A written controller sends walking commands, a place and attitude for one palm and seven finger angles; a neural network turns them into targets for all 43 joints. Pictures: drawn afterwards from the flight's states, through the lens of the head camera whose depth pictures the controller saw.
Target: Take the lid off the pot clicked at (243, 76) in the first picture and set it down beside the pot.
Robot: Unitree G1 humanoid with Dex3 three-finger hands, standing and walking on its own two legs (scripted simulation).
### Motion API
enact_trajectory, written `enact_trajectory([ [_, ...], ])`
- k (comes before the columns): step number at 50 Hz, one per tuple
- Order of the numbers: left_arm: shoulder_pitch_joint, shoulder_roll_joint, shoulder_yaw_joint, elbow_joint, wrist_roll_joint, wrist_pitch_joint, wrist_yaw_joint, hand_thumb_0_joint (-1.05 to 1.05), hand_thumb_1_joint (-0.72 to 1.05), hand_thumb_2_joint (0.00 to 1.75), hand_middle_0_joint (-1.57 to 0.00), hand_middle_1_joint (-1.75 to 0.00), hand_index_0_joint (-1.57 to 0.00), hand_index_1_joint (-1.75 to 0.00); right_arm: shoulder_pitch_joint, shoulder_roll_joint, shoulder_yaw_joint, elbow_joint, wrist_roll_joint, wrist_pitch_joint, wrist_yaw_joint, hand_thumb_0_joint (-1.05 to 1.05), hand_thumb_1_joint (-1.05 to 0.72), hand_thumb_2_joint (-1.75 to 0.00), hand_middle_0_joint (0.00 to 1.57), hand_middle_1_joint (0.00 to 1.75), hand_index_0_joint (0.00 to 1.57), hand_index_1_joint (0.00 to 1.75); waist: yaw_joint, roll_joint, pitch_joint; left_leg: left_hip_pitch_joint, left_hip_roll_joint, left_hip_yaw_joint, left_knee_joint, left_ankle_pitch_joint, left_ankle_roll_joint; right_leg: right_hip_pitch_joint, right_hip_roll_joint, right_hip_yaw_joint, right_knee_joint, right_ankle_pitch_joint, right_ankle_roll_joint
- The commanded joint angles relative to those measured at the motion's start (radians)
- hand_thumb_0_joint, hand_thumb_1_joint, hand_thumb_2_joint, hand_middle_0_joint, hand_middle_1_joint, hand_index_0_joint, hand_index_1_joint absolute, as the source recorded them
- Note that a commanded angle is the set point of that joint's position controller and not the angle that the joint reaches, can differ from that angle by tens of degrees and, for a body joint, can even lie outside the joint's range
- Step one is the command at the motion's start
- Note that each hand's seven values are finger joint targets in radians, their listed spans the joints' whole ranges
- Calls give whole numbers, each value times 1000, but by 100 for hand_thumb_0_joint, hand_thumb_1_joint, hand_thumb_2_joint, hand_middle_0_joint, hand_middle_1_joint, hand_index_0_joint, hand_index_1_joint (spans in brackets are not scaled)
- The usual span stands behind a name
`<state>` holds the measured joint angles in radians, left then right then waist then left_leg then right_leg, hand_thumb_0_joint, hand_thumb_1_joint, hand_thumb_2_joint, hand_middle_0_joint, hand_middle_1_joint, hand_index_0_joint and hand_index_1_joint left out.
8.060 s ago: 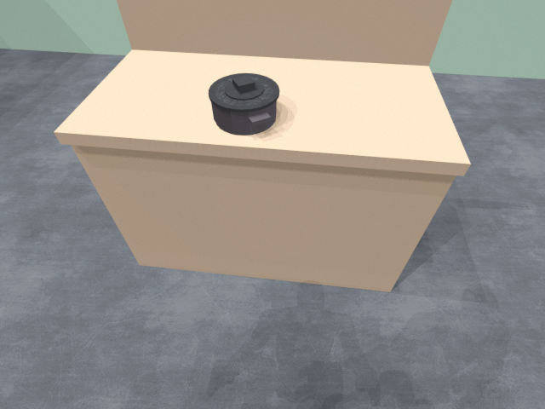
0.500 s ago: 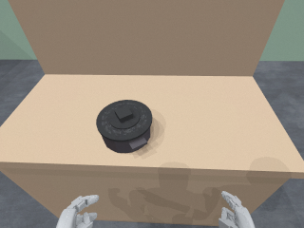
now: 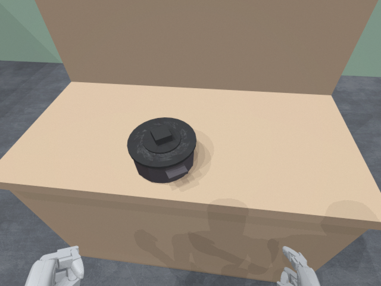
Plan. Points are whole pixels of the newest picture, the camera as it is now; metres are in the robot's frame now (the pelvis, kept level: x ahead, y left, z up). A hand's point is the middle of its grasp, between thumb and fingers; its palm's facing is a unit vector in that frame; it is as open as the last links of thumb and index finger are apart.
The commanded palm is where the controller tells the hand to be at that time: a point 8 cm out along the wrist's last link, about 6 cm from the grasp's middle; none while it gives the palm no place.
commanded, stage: raise the hand higher, near the body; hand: left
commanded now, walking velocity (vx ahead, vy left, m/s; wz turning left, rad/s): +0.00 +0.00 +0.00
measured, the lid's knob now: (161, 134) +0.47 +0.13 +0.05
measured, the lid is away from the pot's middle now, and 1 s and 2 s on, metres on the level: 0.00 0.00 0.00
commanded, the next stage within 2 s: reach forward and open the fingers in 0.70 s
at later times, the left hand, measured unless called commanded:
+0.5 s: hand (70, 243) +0.17 +0.24 +0.06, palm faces +0.26 -0.88 -0.40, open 3.1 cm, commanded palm +0.12 +0.28 +0.09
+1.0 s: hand (61, 221) +0.20 +0.26 +0.09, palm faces +0.00 -0.29 -0.96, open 2.9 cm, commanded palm +0.17 +0.27 +0.14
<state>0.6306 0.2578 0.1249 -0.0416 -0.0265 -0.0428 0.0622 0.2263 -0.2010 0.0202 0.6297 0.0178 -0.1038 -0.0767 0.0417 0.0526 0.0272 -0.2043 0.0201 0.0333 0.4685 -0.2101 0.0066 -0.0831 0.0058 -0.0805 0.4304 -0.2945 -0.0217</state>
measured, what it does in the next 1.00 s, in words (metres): stands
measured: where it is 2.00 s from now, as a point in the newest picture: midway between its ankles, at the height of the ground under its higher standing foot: outside the picture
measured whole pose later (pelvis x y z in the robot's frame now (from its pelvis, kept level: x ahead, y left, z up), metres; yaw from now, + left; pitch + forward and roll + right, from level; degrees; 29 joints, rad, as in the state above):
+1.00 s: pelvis +0.01 +0.01 +0.00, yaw -2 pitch +1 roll +0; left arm 0.55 0.52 0.12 -0.43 0.62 0.09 0.07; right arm 0.12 -0.27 0.02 0.54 0.01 0.10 -0.01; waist 0.08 0.10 0.00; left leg -0.28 0.02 0.07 0.50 -0.24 0.02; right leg -0.19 0.00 -0.04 0.49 -0.32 -0.01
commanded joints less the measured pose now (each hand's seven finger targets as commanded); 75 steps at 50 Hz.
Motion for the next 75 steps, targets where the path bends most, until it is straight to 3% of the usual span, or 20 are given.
enact_trajectory([
  [1, 33, 157, 119, -228, -6, -68, 13, 0, 90, 90, -130, -150, -130, -150, -182, -109, -53, -179, -2, -69, -13, 0, -90, -90, 20, 30, 20, 30, 20, -33, -31, 130, -5, -4, -47, 110, 34, -151, -35, 39, -126, 122, 17],
  [9, 58, 151, 119, -299, 0, -71, 16, 0, 90, 90, -130, -150, -130, -150, -177, -105, -56, -175, -4, -76, -8, 0, -90, -90, 20, 30, 20, 30, 18, -67, -36, 156, 0, -9, -59, 167, 35, -131, -26, 20, -116, 182, 17],
  [29, 18, 183, 161, -518, -5, -77, 20, 0, 90, 90, -130, -150, -130, -150, -168, -103, -39, -213, -10, -36, 12, 0, -90, -90, 20, 30, 20, 30, 26, -6, -107, 201, 14, -26, -56, 325, 22, -67, -20, 15, -79, 303, 12],
  [40, -74, 194, 186, -559, -17, -100, 30, 0, 90, 90, -130, -150, -130, -150, -175, -104, -33, -206, -7, -35, 14, 0, -90, -90, 20, 30, 20, 30, 21, -6, -78, 196, 17, -27, -66, 256, 20, -87, -20, 18, -95, 249, 11],
  [41, -164, 428, 132, -618, 416, -32, 54, 0, 88, 90, -128, -148, -128, -148, -182, -178, -23, -215, -25, 26, 26, 0, -90, -90, 20, 30, 20, 30, 17, 60, -65, 79, 3, -11, -29, 295, 33, -181, 0, 50, -32, 264, 6],
  [43, -202, 322, 109, -667, 434, 35, 79, 0, 83, 90, -124, -145, -124, -145, -206, -134, -28, -256, -23, 66, 37, 0, -90, -90, 20, 30, 20, 30, 15, 63, -85, 64, 3, 0, -20, 324, 32, -173, -6, 13, -17, 268, -9],
  [45, -28, 382, 133, -546, 605, 89, 74, 0, 77, 92, -121, -138, -121, -138, -202, -150, -43, -242, -20, 120, 54, 0, -90, -90, 20, 30, 20, 30, 58, 71, -138, 68, 12, 0, -9, 320, 24, -161, 3, 48, -4, 247, -22],
  [50, -201, 536, 147, -514, 789, 148, 5, 0, 60, 101, -118, -115, -118, -115, -277, -166, -32, -269, 3, 209, 64, 0, -90, -90, 20, 30, 20, 30, 41, -26, -188, 25, -11, -8, -3, 199, 32, -139, -4, 86, -12, 214, -9],
  [54, -314, 597, 128, -431, 809, 127, -98, 0, 47, 109, -113, -100, -113, -100, -274, -162, -33, -248, 21, 195, 48, 0, -90, -90, 20, 30, 20, 30, 23, -11, -225, 71, -25, -24, 8, 187, 53, -132, -19, 82, -38, 234, 14],
  [58, -388, 561, 60, -378, 736, 88, -223, 0, 35, 115, -109, -86, -109, -86, -272, -163, -39, -245, 33, 178, 38, 0, -90, -90, 20, 30, 20, 30, -12, -44, -150, 71, -38, -24, -1, 176, 63, -143, -20, 69, -66, 279, 32],
  [62, -579, 748, 189, -347, 768, 31, -279, 0, 23, 119, -104, -72, -104, -72, -301, -179, -28, -222, 26, 167, 27, 0, -90, -90, 20, 30, 20, 30, -3, -24, -126, 96, -41, -35, -15, 178, 63, -149, -18, 80, -101, 267, 26],
  [63, -575, 712, 164, -344, 763, 11, -282, 0, 20, 120, -102, -68, -102, -68, -267, -164, -29, -230, 22, 164, 25, 0, -90, -90, 20, 30, 20, 30, -2, -14, -157, 100, -43, -33, -19, 189, 67, -116, -23, 64, -90, 269, 28],
  [64, -587, 775, 223, -365, 775, -11, -279, 0, 18, 120, -101, -65, -101, -65, -256, -170, -29, -227, 17, 165, 25, 0, -90, -90, 20, 30, 20, 30, 17, -4, -201, 125, -42, -39, -18, 231, 64, -101, -26, 67, -89, 296, 23],
  [67, -509, 706, 220, -337, 751, -31, -272, 0, 10, 121, -97, -54, -97, -54, -275, -163, -33, -233, 16, 158, 45, 0, -90, -90, 20, 30, 20, 30, 30, 71, -200, 151, -45, -42, -21, 286, 55, -96, -16, 58, -96, 334, 8],
  [68, -444, 625, 164, -267, 729, -22, -275, 0, 7, 122, -96, -51, -96, -51, -236, -158, -40, -227, 17, 167, 55, 0, -90, -90, 20, 30, 20, 30, 19, 32, -166, 126, -40, -33, -24, 270, 54, -100, -16, 39, -94, 325, 15],
  [70, -493, 587, 120, -234, 719, -6, -279, 0, 2, 123, -93, -44, -93, -44, -244, -177, -49, -224, 28, 186, 71, 0, -90, -90, 20, 30, 20, 30, 3, -6, -106, 97, -31, -30, -45, 211, 45, -140, -18, 34, -113, 259, 19],
  [72, -561, 610, 124, -226, 739, 12, -279, 0, -4, 125, -91, -36, -91, -36, -275, -188, -48, -226, 34, 185, 80, 0, -90, -90, 20, 30, 20, 30, 8, -28, -91, 92, -32, -30, -52, 181, 46, -167, -11, 46, -121, 223, 14],
  [73, -621, 576, 67, -281, 735, 9, -281, 0, -7, 126, -89, -33, -89, -33, -267, -183, -50, -239, 36, 186, 81, 0, -90, -90, 20, 30, 20, 30, -5, -28, -140, 101, -32, -27, -62, 169, 52, -138, -14, 34, -112, 204, 19],
  [74, -693, 649, 103, -355, 753, -6, -276, 0, -10, 127, -88, -29, -88, -29, -271, -185, -50, -240, 32, 180, 78, 0, -90, -90, 20, 30, 20, 30, 9, 19, -206, 137, -32, -36, -68, 183, 52, -118, -19, 42, -107, 199, 18],
  [75, -712, 641, 87, -383, 750, -14, -268, 0, -13, 128, -87, -26, -87, -26, -279, -175, -51, -246, 30, 168, 73, 0, -90, -90, 20, 30, 20, 30, 5, 42, -225, 149, -29, -45, -71, 177, 54, -106, -21, 40, -102, 186, 17],
])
